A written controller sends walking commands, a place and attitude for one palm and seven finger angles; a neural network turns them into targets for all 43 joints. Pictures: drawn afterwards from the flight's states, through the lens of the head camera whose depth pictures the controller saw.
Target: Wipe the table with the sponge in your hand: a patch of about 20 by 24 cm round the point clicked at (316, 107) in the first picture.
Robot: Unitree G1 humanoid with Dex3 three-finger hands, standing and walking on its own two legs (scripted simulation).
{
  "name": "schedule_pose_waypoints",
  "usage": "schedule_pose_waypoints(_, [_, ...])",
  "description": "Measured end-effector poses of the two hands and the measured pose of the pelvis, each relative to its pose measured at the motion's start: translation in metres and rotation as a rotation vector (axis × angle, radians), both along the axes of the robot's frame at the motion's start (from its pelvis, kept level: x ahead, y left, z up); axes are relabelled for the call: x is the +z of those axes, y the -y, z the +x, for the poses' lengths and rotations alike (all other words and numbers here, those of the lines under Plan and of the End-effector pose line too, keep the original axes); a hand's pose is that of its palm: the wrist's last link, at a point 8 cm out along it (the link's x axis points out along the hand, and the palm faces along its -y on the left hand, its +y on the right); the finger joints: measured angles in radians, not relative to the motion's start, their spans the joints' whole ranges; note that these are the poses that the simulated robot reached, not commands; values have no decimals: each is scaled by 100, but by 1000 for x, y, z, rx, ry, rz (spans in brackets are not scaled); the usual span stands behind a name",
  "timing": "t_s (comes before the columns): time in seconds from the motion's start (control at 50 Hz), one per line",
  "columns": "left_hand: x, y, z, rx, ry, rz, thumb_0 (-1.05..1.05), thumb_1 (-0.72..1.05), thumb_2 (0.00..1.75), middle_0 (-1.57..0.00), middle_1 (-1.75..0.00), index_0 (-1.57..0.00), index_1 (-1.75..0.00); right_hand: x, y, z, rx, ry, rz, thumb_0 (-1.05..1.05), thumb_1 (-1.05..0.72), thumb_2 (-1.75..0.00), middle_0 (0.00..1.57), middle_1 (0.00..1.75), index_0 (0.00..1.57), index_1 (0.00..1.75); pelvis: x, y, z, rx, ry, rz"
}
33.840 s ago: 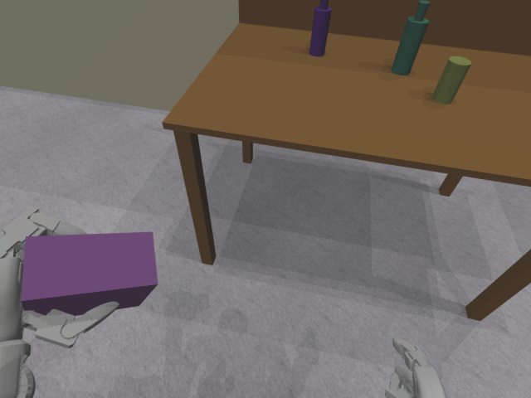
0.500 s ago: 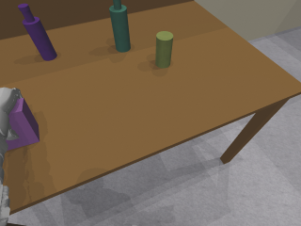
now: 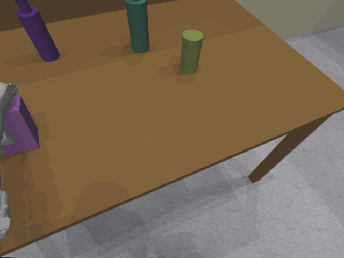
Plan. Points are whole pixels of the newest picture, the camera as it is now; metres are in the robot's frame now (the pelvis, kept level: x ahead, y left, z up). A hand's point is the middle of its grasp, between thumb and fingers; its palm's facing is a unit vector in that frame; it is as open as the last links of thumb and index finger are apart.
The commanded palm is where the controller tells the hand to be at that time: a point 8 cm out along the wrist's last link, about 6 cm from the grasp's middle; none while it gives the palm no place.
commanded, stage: wipe forward along the first lane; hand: left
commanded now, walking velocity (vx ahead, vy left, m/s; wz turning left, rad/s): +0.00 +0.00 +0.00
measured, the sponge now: (7, 134) +0.37 +0.42 +0.03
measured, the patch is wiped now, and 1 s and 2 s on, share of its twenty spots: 0.15 0.20 0.55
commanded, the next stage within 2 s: slide across to the middle lane in 0.04 s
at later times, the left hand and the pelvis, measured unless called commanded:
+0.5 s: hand (18, 102) +0.43 +0.39 +0.08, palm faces -0.16 +0.00 -0.99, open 10.3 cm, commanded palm +0.42 +0.37 +0.13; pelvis +0.02 +0.00 +0.01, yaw -1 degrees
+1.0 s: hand (37, 102) +0.43 +0.35 +0.08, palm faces -0.14 +0.00 -0.99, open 10.4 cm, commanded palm +0.42 +0.32 +0.12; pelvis +0.02 -0.01 +0.01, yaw +0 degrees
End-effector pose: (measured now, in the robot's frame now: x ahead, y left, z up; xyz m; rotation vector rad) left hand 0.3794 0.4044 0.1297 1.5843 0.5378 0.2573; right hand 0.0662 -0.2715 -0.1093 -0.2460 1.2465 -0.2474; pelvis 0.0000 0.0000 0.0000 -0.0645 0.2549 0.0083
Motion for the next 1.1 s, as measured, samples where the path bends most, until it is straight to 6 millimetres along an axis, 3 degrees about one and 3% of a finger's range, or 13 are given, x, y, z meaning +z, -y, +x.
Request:
schedule_pose_waypoints(0.18, [2, -6, 20, 4, -23, -1, 1, -53, 102, -71, -131, -74, -132, 3, 11, -21, -33, -73, -36, 1, -90, -89, 20, 30, 20, 30, -1, 2, 5, -8, -30, -5])
schedule_pose_waypoints(0.34, [5, 6, 32, -39, -3, 4, 1, -53, 103, -71, -131, -73, -132, 3, 14, -36, -69, -142, -37, 1, -90, -89, 20, 30, 20, 30, 1, 2, 13, -7, -28, -5])
schedule_pose_waypoints(0.44, [6, 15, 37, -42, 14, -14, 1, -53, 103, -71, -131, -73, -132, 3, 11, -27, -75, -124, -19, 1, -90, -89, 20, 30, 20, 30, 4, 2, 18, -9, -14, -1])
schedule_pose_waypoints(0.78, [6, 42, 40, -52, 27, -22, 1, -53, 103, -70, -132, -73, -132, 7, 1, 35, -8, 37, 21, 1, -90, -89, 20, 30, 20, 30, 9, 2, 24, -2, 15, 11])
schedule_pose_waypoints(0.9, [6, 53, 41, -66, 38, -19, 1, -53, 103, -70, -132, -72, -132, 6, 2, 36, 5, 37, 17, 1, -90, -89, 20, 30, 20, 30, 9, 4, 22, 9, 21, 13])
schedule_pose_waypoints(1.1, [2, 69, 40, -59, 50, -21, 1, -52, 103, -70, -132, -72, -133, 3, 5, 20, -26, 22, 36, 1, -90, -89, 20, 30, 20, 30, 10, 7, 20, -7, 30, 18])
